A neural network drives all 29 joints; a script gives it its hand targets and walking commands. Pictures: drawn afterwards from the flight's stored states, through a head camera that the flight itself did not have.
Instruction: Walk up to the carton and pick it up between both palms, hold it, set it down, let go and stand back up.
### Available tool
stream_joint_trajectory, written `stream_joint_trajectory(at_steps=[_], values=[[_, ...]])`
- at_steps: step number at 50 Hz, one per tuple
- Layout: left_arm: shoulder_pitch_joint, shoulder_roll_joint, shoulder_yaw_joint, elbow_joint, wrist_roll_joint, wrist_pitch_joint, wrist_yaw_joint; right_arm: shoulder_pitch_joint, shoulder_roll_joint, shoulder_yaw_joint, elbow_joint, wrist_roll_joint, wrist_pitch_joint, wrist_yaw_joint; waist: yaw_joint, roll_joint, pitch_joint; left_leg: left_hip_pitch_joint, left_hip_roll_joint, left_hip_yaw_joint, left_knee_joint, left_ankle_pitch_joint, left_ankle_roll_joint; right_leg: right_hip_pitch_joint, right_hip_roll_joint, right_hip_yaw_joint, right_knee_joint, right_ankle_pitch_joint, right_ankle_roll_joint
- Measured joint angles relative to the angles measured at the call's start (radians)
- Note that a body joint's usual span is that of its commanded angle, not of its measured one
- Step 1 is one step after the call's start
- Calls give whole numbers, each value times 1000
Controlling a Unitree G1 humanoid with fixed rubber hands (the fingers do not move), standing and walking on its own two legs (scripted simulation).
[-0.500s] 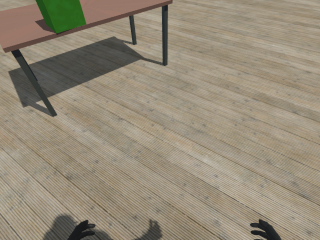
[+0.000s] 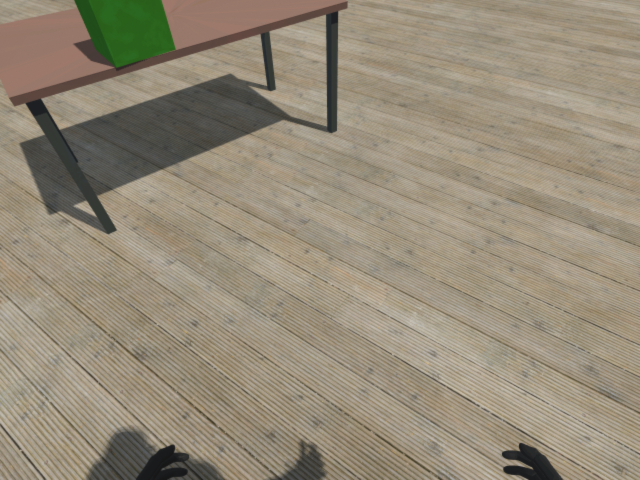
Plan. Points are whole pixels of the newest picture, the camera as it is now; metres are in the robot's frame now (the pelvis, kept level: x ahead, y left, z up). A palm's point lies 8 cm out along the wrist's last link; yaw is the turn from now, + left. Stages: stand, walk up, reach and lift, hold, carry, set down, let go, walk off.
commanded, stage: stand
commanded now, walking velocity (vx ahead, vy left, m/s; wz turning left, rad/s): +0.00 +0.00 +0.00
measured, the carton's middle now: (123, 15) +1.52 +0.74 +0.02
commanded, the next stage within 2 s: none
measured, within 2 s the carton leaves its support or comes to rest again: neither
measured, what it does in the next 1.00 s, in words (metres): stands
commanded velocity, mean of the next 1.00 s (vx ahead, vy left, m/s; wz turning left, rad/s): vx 0.00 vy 0.00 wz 0.00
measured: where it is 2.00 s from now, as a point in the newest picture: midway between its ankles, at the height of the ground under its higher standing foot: outside the picture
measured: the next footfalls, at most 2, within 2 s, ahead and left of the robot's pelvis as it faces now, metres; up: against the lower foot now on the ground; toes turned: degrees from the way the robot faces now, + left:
none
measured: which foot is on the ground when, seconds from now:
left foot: down 0.00-1.00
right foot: down 0.00-1.00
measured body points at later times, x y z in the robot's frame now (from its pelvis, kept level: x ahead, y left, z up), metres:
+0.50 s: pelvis +0.00 +0.00 +0.00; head +0.00 +0.00 +0.45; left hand +0.12 +0.26 -0.10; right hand +0.13 -0.25 -0.10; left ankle +0.02 +0.12 -0.73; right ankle +0.02 -0.12 -0.73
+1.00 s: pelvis +0.00 +0.00 +0.00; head +0.01 +0.00 +0.45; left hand +0.11 +0.26 -0.10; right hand +0.12 -0.26 -0.10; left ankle +0.02 +0.12 -0.73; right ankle +0.02 -0.12 -0.73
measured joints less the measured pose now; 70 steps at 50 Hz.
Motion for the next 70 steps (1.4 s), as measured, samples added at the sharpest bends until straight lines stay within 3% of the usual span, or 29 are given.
stream_joint_trajectory(at_steps=[70], values=[[28, 12, -11, 45, -4, 5, 5, 19, -8, 8, 46, 3, 5, -5, 1, 1, -3, 16, -4, -12, -32, 15, -2, 21, -4, -12, -32, 10, -1]])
